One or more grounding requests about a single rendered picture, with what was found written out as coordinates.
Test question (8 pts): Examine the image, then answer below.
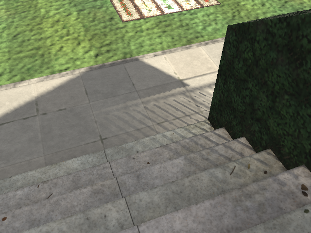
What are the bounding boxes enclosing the stairs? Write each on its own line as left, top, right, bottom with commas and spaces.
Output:
0, 119, 311, 233

